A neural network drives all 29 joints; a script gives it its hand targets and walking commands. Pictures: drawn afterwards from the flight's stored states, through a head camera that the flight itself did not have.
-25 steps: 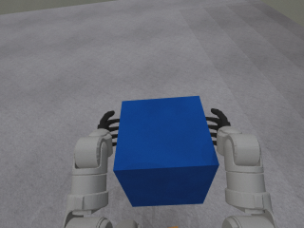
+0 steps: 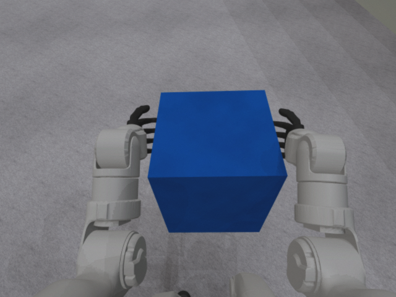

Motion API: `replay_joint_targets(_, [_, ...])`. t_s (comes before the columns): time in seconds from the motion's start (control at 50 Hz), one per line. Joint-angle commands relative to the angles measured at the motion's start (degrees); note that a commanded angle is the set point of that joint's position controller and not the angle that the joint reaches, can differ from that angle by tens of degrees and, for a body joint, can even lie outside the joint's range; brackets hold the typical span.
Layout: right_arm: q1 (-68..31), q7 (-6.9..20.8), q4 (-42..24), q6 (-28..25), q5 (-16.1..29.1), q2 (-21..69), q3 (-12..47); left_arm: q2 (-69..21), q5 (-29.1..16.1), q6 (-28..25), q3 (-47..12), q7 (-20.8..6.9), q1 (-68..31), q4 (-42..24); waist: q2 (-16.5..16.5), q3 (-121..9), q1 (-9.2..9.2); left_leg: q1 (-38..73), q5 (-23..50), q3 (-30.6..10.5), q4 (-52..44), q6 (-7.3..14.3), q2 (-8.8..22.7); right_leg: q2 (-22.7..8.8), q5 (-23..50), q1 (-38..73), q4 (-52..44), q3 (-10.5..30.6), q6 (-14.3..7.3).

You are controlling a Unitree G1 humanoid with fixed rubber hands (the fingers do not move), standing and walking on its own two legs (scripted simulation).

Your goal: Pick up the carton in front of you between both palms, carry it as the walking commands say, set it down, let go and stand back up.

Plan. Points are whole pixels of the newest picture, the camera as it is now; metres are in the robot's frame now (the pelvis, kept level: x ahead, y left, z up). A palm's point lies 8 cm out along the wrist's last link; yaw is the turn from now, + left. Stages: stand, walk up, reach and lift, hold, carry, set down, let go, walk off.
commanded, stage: carry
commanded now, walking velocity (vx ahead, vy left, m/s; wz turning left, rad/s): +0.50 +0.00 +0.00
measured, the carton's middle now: (213, 166) +0.36 -0.01 +0.01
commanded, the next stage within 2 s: none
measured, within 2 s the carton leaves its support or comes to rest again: neither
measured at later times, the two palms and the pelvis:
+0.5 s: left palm (147, 55) +0.64 +0.15 +0.09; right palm (260, 50) +0.68 -0.15 +0.08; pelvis +0.35 -0.03 +0.01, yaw +4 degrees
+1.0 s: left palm out of the picture +0.93 +0.20 +0.09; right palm (232, 0) +0.93 -0.10 +0.09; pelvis +0.67 +0.06 +0.01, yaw +0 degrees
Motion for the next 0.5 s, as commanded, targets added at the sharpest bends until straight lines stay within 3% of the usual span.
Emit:
replay_joint_targets(0.0, [-45.0,15.1,-13.5,-1.1,28.2,67.1,36.5,-66.9,-22.9,-3.3,-35.1,-10.9,-39.9,-11.7,6.6,-33.8,-0.30,34.7,31.9,-16.9,-7.0,3.1,16.1,-1.9,3.8,-9.2,-4.3,-0.3,0.7])
replay_joint_targets(0.08, [-39.7,15.1,-16.9,-1.6,27.0,64.6,39.7,-65.2,-22.4,-4.1,-39.4,-10.7,-36.6,-15.4,7.4,-31.9,-1.42,39.8,38.8,-12.1,-6.2,1.9,13.8,-1.0,9.3,-14.0,-13.5,-3.0,0.5])
replay_joint_targets(0.18, [-33.5,15.5,-15.2,-1.5,25.2,59.8,41.3,-61.0,-21.8,-4.0,-41.6,-11.4,-32.7,-15.0,7.9,-26.7,-2.45,39.3,46.3,-6.2,-5.0,0.4,9.3,3.3,22.3,-7.3,-34.3,-8.7,-1.2])
replay_joint_targets(0.22, [-30.5,15.8,-13.3,-1.1,24.2,59.1,41.2,-60.2,-21.4,-3.3,-41.3,-12.2,-30.3,-13.7,9.4,-26.2,-1.90,36.6,53.0,-4.7,-3.2,-0.6,9.4,5.6,26.9,2.7,-42.3,-10.7,-2.8])
replay_joint_targets(0.24, [-29.4,16.0,-12.8,-0.9,23.9,59.2,41.1,-60.0,-21.4,-3.0,-41.0,-12.7,-29.3,-13.2,11.0,-27.3,-0.91,35.1,54.9,-4.1,0.1,-1.7,9.8,6.0,27.6,9.5,-44.0,-11.0,-3.4])
replay_joint_targets(0.26, [-28.6,16.3,-12.1,-0.7,23.6,59.6,41.1,-60.1,-21.3,-2.9,-40.7,-13.2,-28.0,-12.6,10.3,-29.3,1.23,32.2,53.9,-1.7,7.1,-3.4,9.3,5.7,29.5,19.2,-47.2,-11.2,-3.5])
replay_joint_targets(0.28, [-28.3,16.6,-11.6,-0.6,23.6,60.1,41.2,-60.1,-21.0,-2.7,-40.0,-13.8,-27.2,-12.4,6.7,-31.4,3.34,23.9,43.4,-0.8,16.5,-4.9,8.2,2.1,30.0,31.3,-46.9,-8.9,-3.3])
replay_joint_targets(0.3, [-29.1,16.9,-11.5,-0.3,23.9,61.0,41.7,-59.6,-20.8,-2.6,-39.1,-14.4,-26.0,-11.9,-3.1,-35.9,3.50,8.0,16.3,-2.9,27.2,-5.7,5.6,-11.3,45.0,47.3,-38.1,6.3,-5.8])
replay_joint_targets(0.32, [-28.1,17.0,-11.3,0.2,24.2,62.4,41.4,-59.1,-20.1,-2.7,-38.4,-14.6,-24.3,-9.5,-16.5,-41.0,4.72,-12.0,-17.3,-5.6,45.9,-8.2,-3.0,-22.7,39.4,63.1,-41.0,29.0,-17.7])
replay_joint_targets(0.34, [-25.6,17.0,-10.8,0.3,23.4,62.1,41.5,-61.3,-20.2,-2.5,-38.1,-15.2,-19.8,-8.5,-12.2,-39.9,4.51,-17.9,-16.9,-9.2,51.1,-6.9,-0.7,-21.8,31.3,60.3,-44.6,29.4,-18.3])
replay_joint_targets(0.36, [-25.7,17.0,-12.7,0.0,23.4,63.8,41.8,-63.3,-20.5,-2.8,-38.4,-15.6,-20.3,-10.9,-8.5,-36.3,4.75,-20.7,-13.6,-10.1,49.4,-6.3,1.7,-19.1,31.0,56.4,-46.3,25.0,-16.3])
replay_joint_targets(0.38, [-25.2,17.0,-14.3,-0.5,23.2,65.4,41.8,-65.4,-21.1,-2.9,-39.2,-16.0,-21.2,-13.7,-2.2,-32.3,3.93,-19.7,-10.1,-9.4,44.6,-6.2,4.0,-18.0,33.8,50.4,-47.8,20.0,-13.7])
replay_joint_targets(0.4, [-23.6,16.8,-15.7,-0.9,22.8,66.6,42.1,-67.2,-22.0,-3.1,-40.6,-16.3,-22.0,-16.5,-0.9,-30.5,3.17,-18.0,-8.0,-9.2,40.0,-6.4,5.6,-17.2,32.8,46.4,-49.7,17.0,-11.8])
replay_joint_targets(0.44, [-18.3,16.4,-18.6,-1.7,21.3,67.8,43.2,-68.5,-22.9,-3.5,-42.1,-16.7,-19.6,-21.6,-2.2,-29.8,2.96,-13.9,-5.8,-7.3,33.1,-7.4,5.9,-15.1,29.4,41.6,-52.6,11.7,-9.7])
replay_joint_targets(0.48, [-11.1,15.8,-21.4,-2.6,19.6,67.7,44.6,-67.8,-22.9,-3.6,-43.8,-17.3,-14.4,-25.3,-4.1,-29.0,2.87,-13.7,-5.3,-5.1,26.0,-8.3,5.3,-13.9,31.1,40.9,-53.5,7.5,-9.5])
